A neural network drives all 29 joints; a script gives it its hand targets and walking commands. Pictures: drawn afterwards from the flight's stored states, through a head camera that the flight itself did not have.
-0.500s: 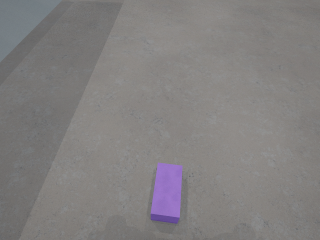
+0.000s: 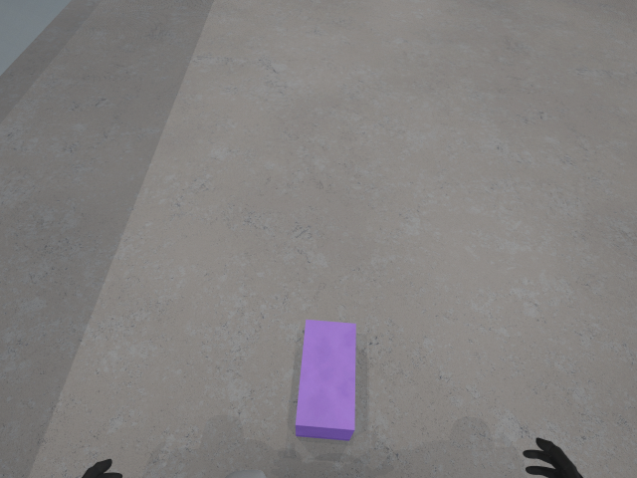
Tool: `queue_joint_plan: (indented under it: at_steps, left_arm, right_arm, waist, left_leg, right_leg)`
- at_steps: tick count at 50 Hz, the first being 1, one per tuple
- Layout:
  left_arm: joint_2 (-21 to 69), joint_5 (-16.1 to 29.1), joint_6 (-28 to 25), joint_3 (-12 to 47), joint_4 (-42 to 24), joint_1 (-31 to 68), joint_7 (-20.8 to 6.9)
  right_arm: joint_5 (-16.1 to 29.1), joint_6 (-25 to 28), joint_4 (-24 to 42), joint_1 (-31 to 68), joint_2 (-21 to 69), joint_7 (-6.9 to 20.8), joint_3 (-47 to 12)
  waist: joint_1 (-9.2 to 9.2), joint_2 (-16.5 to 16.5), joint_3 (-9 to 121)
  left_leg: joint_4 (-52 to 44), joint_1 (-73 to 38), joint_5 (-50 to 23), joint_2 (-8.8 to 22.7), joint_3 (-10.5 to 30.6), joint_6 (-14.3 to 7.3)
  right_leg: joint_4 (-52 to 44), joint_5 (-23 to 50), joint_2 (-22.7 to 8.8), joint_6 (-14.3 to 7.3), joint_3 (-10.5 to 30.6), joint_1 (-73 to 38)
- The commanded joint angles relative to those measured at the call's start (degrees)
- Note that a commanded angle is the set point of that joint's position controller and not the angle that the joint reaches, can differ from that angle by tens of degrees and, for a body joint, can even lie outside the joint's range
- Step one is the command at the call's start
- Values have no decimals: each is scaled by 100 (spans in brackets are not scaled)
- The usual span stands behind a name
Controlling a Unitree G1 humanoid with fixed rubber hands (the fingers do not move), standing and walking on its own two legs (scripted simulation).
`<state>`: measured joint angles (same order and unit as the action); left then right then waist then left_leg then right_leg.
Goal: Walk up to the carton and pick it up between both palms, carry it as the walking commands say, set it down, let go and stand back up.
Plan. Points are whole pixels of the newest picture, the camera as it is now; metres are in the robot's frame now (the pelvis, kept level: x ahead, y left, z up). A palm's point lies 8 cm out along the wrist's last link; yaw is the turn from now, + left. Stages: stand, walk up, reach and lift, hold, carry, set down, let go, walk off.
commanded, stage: walk up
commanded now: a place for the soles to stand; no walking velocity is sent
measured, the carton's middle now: (326, 378) +0.45 -0.03 -0.68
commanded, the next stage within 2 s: none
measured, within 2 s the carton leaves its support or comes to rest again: neither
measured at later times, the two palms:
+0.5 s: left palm out of the picture +0.07 +0.30 -0.10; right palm out of the picture +0.06 -0.29 -0.10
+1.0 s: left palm out of the picture +0.06 +0.28 -0.10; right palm out of the picture +0.06 -0.31 -0.08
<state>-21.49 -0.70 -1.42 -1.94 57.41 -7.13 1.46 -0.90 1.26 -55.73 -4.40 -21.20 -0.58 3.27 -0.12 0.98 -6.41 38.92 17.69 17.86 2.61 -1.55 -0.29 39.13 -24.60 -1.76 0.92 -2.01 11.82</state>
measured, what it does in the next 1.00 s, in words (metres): stands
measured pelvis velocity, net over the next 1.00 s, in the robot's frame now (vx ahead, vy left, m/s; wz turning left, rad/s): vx -0.02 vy -0.01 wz -0.03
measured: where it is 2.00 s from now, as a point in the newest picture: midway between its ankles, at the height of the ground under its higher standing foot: outside the picture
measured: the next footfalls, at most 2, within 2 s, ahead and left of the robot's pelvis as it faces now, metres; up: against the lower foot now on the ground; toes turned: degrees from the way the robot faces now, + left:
none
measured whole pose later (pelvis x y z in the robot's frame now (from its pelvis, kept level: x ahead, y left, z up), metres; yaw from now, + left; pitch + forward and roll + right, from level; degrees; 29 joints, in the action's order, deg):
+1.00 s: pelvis -0.02 -0.01 +0.02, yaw -2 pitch -2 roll +0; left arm -19.7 -0.9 0.1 -1.4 63.0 -5.5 -1.2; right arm -0.6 0.9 -61.9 -4.7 -19.7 0.6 1.1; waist -0.2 1.2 -4.2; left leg 24.0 13.3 9.1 2.7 -1.6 1.3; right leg 23.9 -10.8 0.2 0.6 1.3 11.6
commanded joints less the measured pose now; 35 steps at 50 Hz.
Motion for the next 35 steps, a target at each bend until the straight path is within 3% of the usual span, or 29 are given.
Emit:
queue_joint_plan:
  at_steps: [1, 2, 3, 4, 5, 6, 7, 8, 9, 10, 11, 12, 13, 14, 16, 18, 20, 21, 22, 24, 26, 27, 28, 29, 30, 31, 32, 34, 35]
  left_arm:
    - [-951, 153, 91, -243, -466, 515, 29]
    - [-1130, 171, 136, -296, -461, 407, 25]
    - [-1045, 286, 112, -280, -306, 127, 8]
    - [-986, 215, 93, -261, -179, -54, -1]
    - [-992, 215, 79, -211, -123, -194, -11]
    - [-974, 133, 34, -279, -4, -592, -44]
    - [-1058, 44, 13, -318, -6, -486, -46]
    - [-1473, -74, -76, -384, 10, -193, -48]
    - [-1831, -26, -65, -469, -147, 20, -61]
    - [-1880, 11, -64, -438, -115, 100, -72]
    - [-1817, -13, -63, -401, -177, 361, -61]
    - [-1542, 13, -17, -341, -229, 429, -53]
    - [-1433, 65, 19, -305, -236, 685, -61]
    - [-1296, 23, 70, -243, -92, 543, -46]
    - [-1123, 54, 66, -229, -46, 451, -135]
    - [-980, 89, 57, -204, 132, 238, -126]
    - [-978, 7, 63, -111, 206, 523, -132]
    - [-1098, 50, 69, -134, 310, 348, -142]
    - [-999, 37, 65, -94, 340, 438, -150]
    - [-1011, 4, -6, -143, 363, 525, -169]
    - [-1133, 17, -25, -158, 363, 671, -169]
    - [-987, 44, -26, -128, 246, 621, -170]
    - [-1008, 44, -17, -98, 292, 376, -142]
    - [-1017, 44, -27, -111, 296, 524, -142]
    - [-941, 19, -23, -107, 304, 740, -139]
    - [-928, 43, -19, -97, 333, 708, -127]
    - [-1028, 66, -10, -115, 335, 473, -153]
    - [-965, 26, 3, -84, 338, 502, -168]
    - [-1085, 5, -2, -96, 338, 576, -176]
  right_arm:
    - [-71, 187, 213, -481, -1799, -42, 351]
    - [-36, 202, 334, -281, -1687, -78, 319]
    - [-16, 204, 423, -88, -1464, -130, 288]
    - [-77, 165, 433, 46, -1345, -150, 251]
    - [1, 112, 462, 195, -1434, -156, 209]
    - [10, 53, 519, 386, -1423, -137, 225]
    - [-7, -6, 578, 449, -1354, -135, 204]
    - [60, -16, 669, 280, -1205, -63, 229]
    - [131, -48, 563, 267, -1227, -74, 259]
    - [216, -118, 491, 154, -1111, -67, 198]
    - [167, -113, 251, -165, -1127, -50, 209]
    - [128, -103, 140, -82, -1025, -27, 143]
    - [61, -54, 107, 19, -1092, -39, 194]
    - [35, -10, 93, 210, -1234, -3, 180]
    - [46, 34, 0, 143, -1550, 5, 208]
    - [75, 39, -75, 398, -1314, 12, 82]
    - [48, 19, -96, 454, -1224, 0, 84]
    - [89, 45, -220, 505, -1317, 20, 57]
    - [101, 49, -246, 393, -1196, 35, 4]
    - [31, 64, -363, 437, -1216, 58, 62]
    - [80, 67, -321, 175, -1166, 69, 44]
    - [71, 61, -378, 377, -1130, 61, 37]
    - [42, 48, -304, 311, -1213, 44, 34]
    - [82, 30, -301, 344, -947, 57, -27]
    - [72, 32, -366, 388, -1021, 40, -14]
    - [78, 29, -414, 415, -1095, 38, -18]
    - [97, 17, -337, 511, -1081, 48, 2]
    - [86, -1, -212, 370, -1009, 82, -31]
    - [53, -6, -306, 564, -1012, 74, -26]
  waist:
    - [490, -1328, 1202]
    - [334, -423, 1102]
    - [107, -863, 779]
    - [91, -957, 915]
    - [-142, -1048, 650]
    - [-265, -1357, 831]
    - [-201, -1216, 910]
    - [-182, -499, 612]
    - [-16, 293, 673]
    - [-37, 603, 966]
    - [112, 663, 904]
    - [137, 237, 830]
    - [214, 101, 782]
    - [88, 412, 408]
    - [-15, -71, 1005]
    - [-225, -338, 968]
    - [-43, -21, 496]
    - [-144, -388, 674]
    - [50, -608, 478]
    - [-95, -163, 735]
    - [33, 90, 983]
    - [-24, -393, 926]
    - [-34, -477, 1168]
    - [-8, -108, 1072]
    - [29, -149, 674]
    - [-8, 94, 604]
    - [-101, 32, 809]
    - [30, -75, 1089]
    - [-49, 179, 931]
  left_leg:
    - [-1801, -1164, -3250, 1956, 2421, -1394]
    - [-1532, -1132, -3407, 1954, 2369, -1662]
    - [-1308, -1098, -3235, 1870, 1948, -1751]
    - [-1223, -1200, -2935, 1768, 1650, -1583]
    - [-869, -802, -3239, 1441, 1216, -1343]
    - [-673, -508, -2978, 1340, 1022, -1006]
    - [-565, -330, -2432, 1120, 730, -746]
    - [12, 170, -2016, 659, 410, -336]
    - [558, 132, -444, 7, 110, -128]
    - [565, -407, 208, -58, 182, -56]
    - [277, -695, 585, -42, 233, -87]
    - [-253, -935, 133, 11, 194, -102]
    - [-755, -892, -446, 226, 367, -159]
    - [-1083, -563, -246, 468, 869, -365]
    - [-1531, -340, -747, 917, 1183, -563]
    - [-1549, -59, -429, 782, 970, -506]
    - [-1779, -26, 61, 630, 953, -359]
    - [-1890, -288, -89, 625, 1024, -336]
    - [-2158, -402, 404, 596, 989, -264]
    - [-1936, -471, -166, 611, 955, -276]
    - [-1880, -735, -760, 589, 827, -208]
    - [-1892, -632, -1017, 591, 678, -214]
    - [-1928, -803, -968, 628, 798, -273]
    - [-1877, -946, -968, 588, 630, -198]
    - [-1963, -803, -1001, 538, 651, -178]
    - [-2082, -633, -883, 591, 720, -187]
    - [-2150, -708, -487, 550, 693, -210]
    - [-2021, -879, -375, 571, 643, -136]
    - [-1891, -761, -449, 458, 492, -110]
  right_leg:
    - [1467, -1176, 390, -44, 859, 995]
    - [1665, -1291, 310, 37, 959, 928]
    - [1592, -1041, 133, 18, 855, 1259]
    - [1081, -1053, -101, -45, 548, 1370]
    - [381, -625, -55, -112, 476, 967]
    - [-366, 241, -36, -220, 340, 484]
    - [-1060, 1237, -20, -244, 279, 95]
    - [-1131, 2581, -443, -391, 1089, -44]
    - [-1389, 2700, -1022, -869, 1990, 343]
    - [-1446, 2742, -1379, -1244, 2019, 625]
    - [-1303, 2355, -1317, -1262, 1976, 873]
    - [-1467, 1822, -1112, -1028, 1608, 1039]
    - [-1279, 1532, -816, -697, 1283, 1011]
    - [-1135, 967, -345, -447, 953, 1106]
    - [-794, 800, -87, -344, 693, 144]
    - [-1084, 1148, -236, -311, 652, -246]
    - [-1449, 997, -367, -378, 805, 143]
    - [-1556, 938, -358, -356, 788, 139]
    - [-1670, 736, -287, -363, 797, 322]
    - [-1582, 1325, -326, -347, 755, 12]
    - [-1674, 1630, -318, -225, 743, -142]
    - [-1800, 1574, -340, -217, 725, -171]
    - [-1765, 1734, -324, -296, 790, -348]
    - [-1910, 1600, -404, -299, 824, -6]
    - [-2031, 1624, -431, -315, 938, 64]
    - [-2029, 1503, -413, -289, 774, -63]
    - [-1998, 1450, -413, -320, 841, -142]
    - [-2167, 1152, -440, -313, 821, -61]
    - [-2111, 1396, -473, -275, 859, -10]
